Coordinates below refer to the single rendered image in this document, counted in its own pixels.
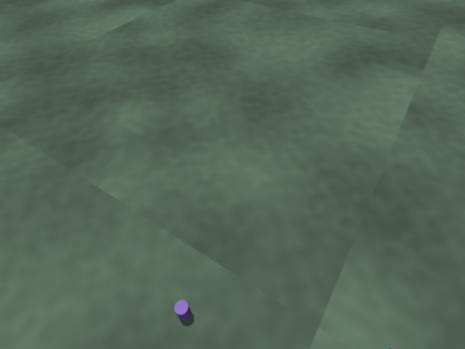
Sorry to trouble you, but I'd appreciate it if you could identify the tin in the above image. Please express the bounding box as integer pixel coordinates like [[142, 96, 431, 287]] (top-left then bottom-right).
[[174, 300, 191, 320]]

